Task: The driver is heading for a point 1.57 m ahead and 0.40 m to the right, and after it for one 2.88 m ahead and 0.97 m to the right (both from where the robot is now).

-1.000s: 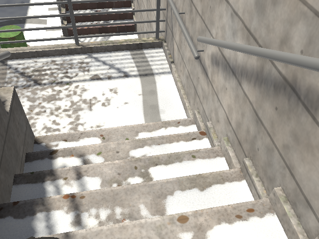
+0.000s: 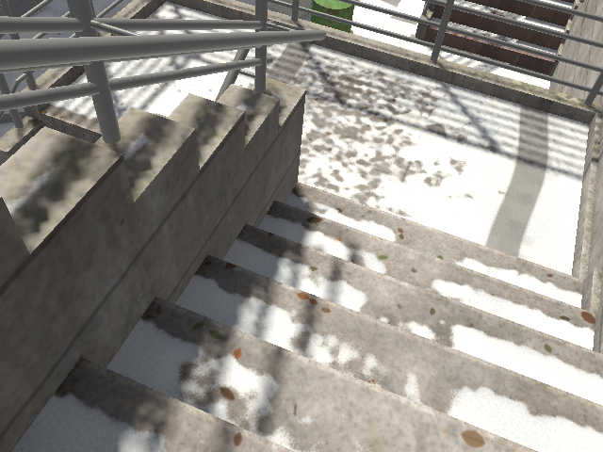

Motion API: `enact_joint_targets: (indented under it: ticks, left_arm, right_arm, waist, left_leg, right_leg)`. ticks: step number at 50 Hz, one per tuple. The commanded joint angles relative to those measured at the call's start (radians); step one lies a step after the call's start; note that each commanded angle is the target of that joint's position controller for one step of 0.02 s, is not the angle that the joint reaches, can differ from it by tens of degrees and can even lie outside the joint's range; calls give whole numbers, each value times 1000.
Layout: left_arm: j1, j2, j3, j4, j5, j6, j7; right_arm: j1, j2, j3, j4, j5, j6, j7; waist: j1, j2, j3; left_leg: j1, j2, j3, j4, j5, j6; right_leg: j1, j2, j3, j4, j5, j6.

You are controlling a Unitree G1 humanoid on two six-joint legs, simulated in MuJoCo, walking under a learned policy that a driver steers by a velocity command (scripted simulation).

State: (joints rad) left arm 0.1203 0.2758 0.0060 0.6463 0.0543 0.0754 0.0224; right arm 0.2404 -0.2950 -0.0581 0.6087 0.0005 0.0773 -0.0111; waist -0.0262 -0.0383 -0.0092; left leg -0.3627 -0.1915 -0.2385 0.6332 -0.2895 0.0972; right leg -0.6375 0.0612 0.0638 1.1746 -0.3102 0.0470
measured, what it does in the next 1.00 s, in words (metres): goes down, turning right: right foot, then left foot 0.17 m lower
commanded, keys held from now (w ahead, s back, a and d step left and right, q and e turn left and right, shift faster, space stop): w+q+shift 0.06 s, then w+shift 0.20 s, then w+e+shift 0.74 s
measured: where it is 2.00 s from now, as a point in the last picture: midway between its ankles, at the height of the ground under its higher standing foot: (347, 305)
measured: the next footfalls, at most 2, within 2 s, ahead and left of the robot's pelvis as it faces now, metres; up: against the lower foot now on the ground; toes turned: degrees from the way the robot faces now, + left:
right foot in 0.16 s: +0.04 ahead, -0.11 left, +0.00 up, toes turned +12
left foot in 0.74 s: +0.48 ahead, +0.24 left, -0.17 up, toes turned -9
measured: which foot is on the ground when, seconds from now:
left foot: down 0.00-0.16, up 0.18-0.72, down 0.74-1.00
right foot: up 0.00-0.14, down 0.16-0.74, up 0.76-1.00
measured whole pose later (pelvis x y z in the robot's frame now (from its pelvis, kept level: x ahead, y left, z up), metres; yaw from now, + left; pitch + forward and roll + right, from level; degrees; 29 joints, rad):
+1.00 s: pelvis +0.52 +0.12 -0.21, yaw -18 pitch -1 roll +1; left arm 0.15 0.38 0.10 0.80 0.05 0.01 -0.04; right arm 0.51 -0.28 -0.08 1.03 -0.02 -0.10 -0.03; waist -0.05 -0.06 0.08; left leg -0.14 0.02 0.15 0.80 -0.63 0.00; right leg -0.75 -0.02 0.01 1.11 0.06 -0.13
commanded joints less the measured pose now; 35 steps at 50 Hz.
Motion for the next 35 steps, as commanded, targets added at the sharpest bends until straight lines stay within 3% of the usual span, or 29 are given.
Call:
enact_joint_targets:
  ticks: [1, 3, 5, 6, 7, 8, 9, 10, 11, 12, 14, 16, 17, 18, 19, 21, 22, 24, 25, 27, 28, 29, 30, 31, 32, 33, 34, 35]
  left_arm:
    - [-41, 113, 23, -80, 2, -33, -12]
    - [-68, 111, 23, -93, -17, -42, -15]
    - [-43, 94, 14, -91, -49, -51, -19]
    - [34, 90, 20, -66, -62, -56, -18]
    - [155, 70, 22, -24, -59, -61, -8]
    - [241, 89, 32, 3, -38, -70, 4]
    - [292, 104, 15, -23, -12, -85, 1]
    - [292, 224, 53, -8, 0, -98, -7]
    - [275, 211, 63, 5, -12, -114, -7]
    - [230, 191, 59, -6, -22, -126, -7]
    - [195, 168, 47, -4, -36, -139, -10]
    - [203, 136, 43, 15, -58, -148, -37]
    - [229, 153, 50, 32, -57, -147, -47]
    - [249, 177, 57, 42, -45, -148, -50]
    - [270, 167, 56, 50, -49, -146, -52]
    - [352, 168, 57, 61, -47, -132, -49]
    - [446, 140, 58, 109, -46, -132, -28]
    - [507, 160, 67, 132, -35, -127, -10]
    - [583, 183, 75, 151, -29, -130, -8]
    - [599, 144, 67, 178, -22, -139, -8]
    - [541, 135, 72, 171, -22, -138, -2]
    - [495, 148, 76, 161, -20, -140, -4]
    - [481, 131, 71, 169, -38, -146, -9]
    - [453, 133, 68, 168, -47, -141, -4]
    - [457, 144, 73, 172, -42, -140, -3]
    - [457, 151, 73, 188, -26, -135, 2]
    - [465, 152, 72, 206, -5, -115, 8]
    - [484, 174, 82, 225, -5, -94, 14]
  right_arm:
    - [1, -171, -49, -80, -16, -20, 28]
    - [-47, -157, -43, -89, -24, -28, 49]
    - [-77, -152, -38, -86, -29, -22, 51]
    - [-116, -138, -33, -90, -26, -16, 47]
    - [-143, -128, -28, -83, -20, -13, 31]
    - [-98, -90, -24, -45, -17, -25, 18]
    - [-99, 26, 12, -63, -6, -53, 14]
    - [-227, -53, -4, -132, 14, -75, 14]
    - [-272, -101, -16, -111, -16, -90, 14]
    - [-242, -108, -18, -80, -28, -97, 23]
    - [-191, -111, -21, -42, -50, -92, 44]
    - [-205, -82, -15, -46, -47, -73, 54]
    - [-211, -73, -11, -48, -54, -71, 54]
    - [-210, -81, -11, -42, -60, -72, 58]
    - [-242, -72, -4, -45, -69, -70, 64]
    - [-329, -61, 6, -45, -68, -73, 67]
    - [-376, -49, 10, -44, -80, -76, 64]
    - [-435, -58, 11, -38, -74, -81, 53]
    - [-510, -97, -3, -39, -56, -87, 44]
    - [-599, -81, -3, -48, -40, -108, 45]
    - [-588, -64, 9, -48, -36, -116, 59]
    - [-568, -56, 11, -33, -22, -118, 74]
    - [-545, -42, 11, -21, -2, -120, 72]
    - [-467, -16, 17, 6, 8, -117, 75]
    - [-417, -31, 8, 31, 7, -119, 66]
    - [-362, -53, -2, 63, -1, -123, 55]
    - [-269, -82, -20, 99, -9, -132, 38]
    - [-100, -85, -29, 153, -15, -139, 23]
  waist:
    - [-20, 157, -117]
    - [-10, 170, -57]
    - [5, 177, -15]
    - [50, 158, 4]
    - [121, 105, 17]
    - [158, -49, 9]
    - [157, -166, -35]
    - [159, -170, 51]
    - [116, -11, 125]
    - [88, 12, 121]
    - [46, -19, 97]
    - [35, -73, 51]
    - [33, -107, 23]
    - [17, -95, 16]
    - [21, -86, 15]
    - [75, -46, 24]
    - [113, -54, 43]
    - [153, -70, 82]
    - [210, -88, 100]
    - [242, -93, 151]
    - [217, -79, 156]
    - [216, -33, 150]
    - [208, 11, 146]
    - [190, 5, 134]
    - [192, -7, 141]
    - [167, -21, 160]
    - [129, -12, 111]
    - [57, 0, 36]
  left_leg:
    - [184, 234, -399, -255, -86, 190]
    - [48, 200, -420, -284, -170, 182]
    - [-1, 203, -429, -288, -231, 162]
    - [-93, 186, -423, -286, -235, 138]
    - [-224, 140, -382, -223, -322, 103]
    - [-409, 40, -259, 55, -436, 44]
    - [-558, -35, -83, 440, -406, 2]
    - [-783, -70, -86, 480, -266, 7]
    - [-813, 8, -136, 498, -96, -4]
    - [-748, 34, -127, 481, 0, -22]
    - [-598, 54, -63, 475, 76, -59]
    - [-465, 56, -13, 430, 165, -82]
    - [-415, 81, 6, 450, 233, -69]
    - [-383, 99, 80, 465, 276, -59]
    - [-364, 145, 150, 437, 297, -54]
    - [-347, 177, 209, 397, 330, -62]
    - [-500, 223, 120, 344, 432, -75]
    - [-652, 250, 115, 260, 389, -93]
    - [-701, 246, 131, 199, 386, -99]
    - [-694, 268, 119, 132, 404, -115]
    - [-594, 299, 78, 46, 522, -109]
    - [-420, 271, 144, -38, 602, -111]
    - [-189, 253, 162, -82, 661, -119]
    - [-22, 244, 170, -143, 697, -128]
    - [31, 252, 156, -171, 680, -133]
    - [30, 293, 114, -256, 658, -127]
    - [58, 314, 107, -314, 641, -113]
    - [237, 316, 97, -337, 621, -112]
  right_leg:
    - [-27, 2, 23, -83, -76, -19]
    - [112, 21, 11, -181, -128, -17]
    - [240, 19, 27, -422, -189, -24]
    - [401, 11, 18, -535, -115, -40]
    - [621, 6, -18, -720, 1, -62]
    - [848, -52, 56, -761, -31, -82]
    - [895, -264, 364, -742, -382, -116]
    - [850, -364, 724, -873, -435, -175]
    - [785, -399, 689, -895, -361, -163]
    - [734, -362, 595, -882, -276, -155]
    - [613, -283, 431, -854, 11, -153]
    - [519, -218, 293, -837, 237, -184]
    - [504, -210, 284, -819, 302, -205]
    - [482, -196, 254, -802, 378, -217]
    - [468, -189, 243, -783, 436, -227]
    - [485, -181, 261, -756, 463, -243]
    - [646, -177, 315, -692, 396, -275]
    - [793, -211, 391, -656, 448, -303]
    - [837, -210, 416, -659, 369, -316]
    - [810, -224, 474, -657, 314, -329]
    - [739, -195, 450, -636, 220, -311]
    - [596, -157, 403, -656, 130, -293]
    - [446, -137, 370, -666, 64, -253]
    - [382, -110, 341, -653, 15, -224]
    - [410, -105, 357, -626, 25, -217]
    - [486, -101, 359, -545, 55, -219]
    - [586, -85, 356, -385, 161, -225]
    - [561, -73, 330, -165, 228, -234]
